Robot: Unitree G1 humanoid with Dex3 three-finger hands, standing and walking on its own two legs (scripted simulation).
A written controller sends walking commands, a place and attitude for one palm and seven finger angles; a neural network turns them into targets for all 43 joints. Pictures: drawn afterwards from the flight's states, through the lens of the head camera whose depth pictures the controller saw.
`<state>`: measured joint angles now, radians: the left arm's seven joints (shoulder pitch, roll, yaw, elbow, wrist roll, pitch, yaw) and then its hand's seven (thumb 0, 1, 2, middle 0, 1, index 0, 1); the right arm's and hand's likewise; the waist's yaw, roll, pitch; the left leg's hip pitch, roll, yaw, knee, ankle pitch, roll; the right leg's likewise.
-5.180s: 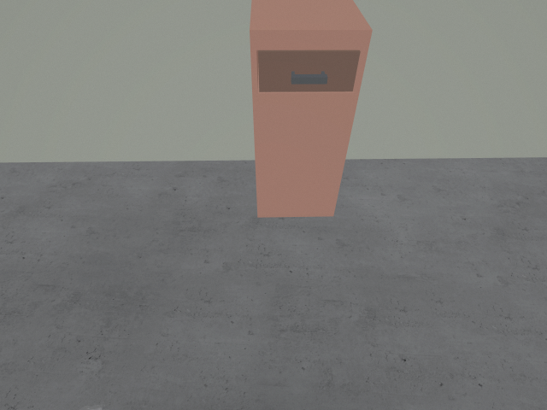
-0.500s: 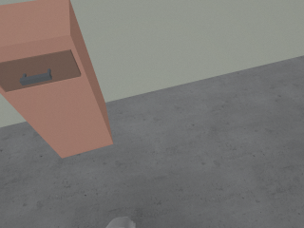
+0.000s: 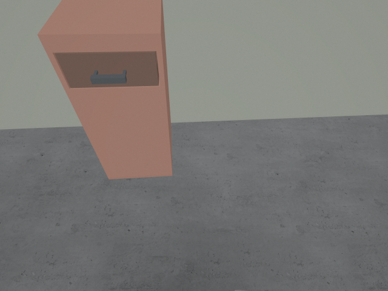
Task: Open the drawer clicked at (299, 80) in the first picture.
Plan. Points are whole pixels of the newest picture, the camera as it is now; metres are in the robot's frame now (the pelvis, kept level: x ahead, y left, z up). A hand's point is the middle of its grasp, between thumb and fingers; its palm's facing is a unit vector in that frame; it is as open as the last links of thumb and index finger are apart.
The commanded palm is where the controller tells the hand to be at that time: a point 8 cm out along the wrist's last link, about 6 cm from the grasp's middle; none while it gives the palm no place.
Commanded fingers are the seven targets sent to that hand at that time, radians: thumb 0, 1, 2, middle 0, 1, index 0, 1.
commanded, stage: turn to face it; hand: left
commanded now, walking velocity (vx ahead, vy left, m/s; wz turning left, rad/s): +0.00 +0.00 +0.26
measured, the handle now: (109, 75) +0.78 +0.34 -0.03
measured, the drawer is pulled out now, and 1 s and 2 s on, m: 0.00 0.00 0.00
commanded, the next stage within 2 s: take the last steps up to it in 0.08 s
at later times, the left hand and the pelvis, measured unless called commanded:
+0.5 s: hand out of the picture -0.05 +0.18 -0.16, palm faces +0.24 -0.94 -0.23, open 7.3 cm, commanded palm none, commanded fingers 0.00 0.90 0.90 -0.20 -0.30 -0.20 -0.30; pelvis +0.00 +0.00 +0.00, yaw +10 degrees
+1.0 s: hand (86, 271) +0.18 +0.27 -0.17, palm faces +0.15 -0.98 -0.16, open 7.4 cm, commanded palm none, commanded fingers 0.00 0.90 0.90 -0.20 -0.30 -0.20 -0.30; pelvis +0.13 +0.09 +0.00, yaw +9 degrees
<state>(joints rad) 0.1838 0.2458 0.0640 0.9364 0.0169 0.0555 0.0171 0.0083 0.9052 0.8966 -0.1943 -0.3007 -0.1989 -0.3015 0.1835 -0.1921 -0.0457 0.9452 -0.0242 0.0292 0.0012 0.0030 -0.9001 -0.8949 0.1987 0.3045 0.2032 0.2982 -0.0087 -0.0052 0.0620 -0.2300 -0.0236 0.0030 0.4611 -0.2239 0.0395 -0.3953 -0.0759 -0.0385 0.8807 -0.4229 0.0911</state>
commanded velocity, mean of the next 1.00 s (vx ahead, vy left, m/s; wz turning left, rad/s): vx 0.25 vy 0.02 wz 0.06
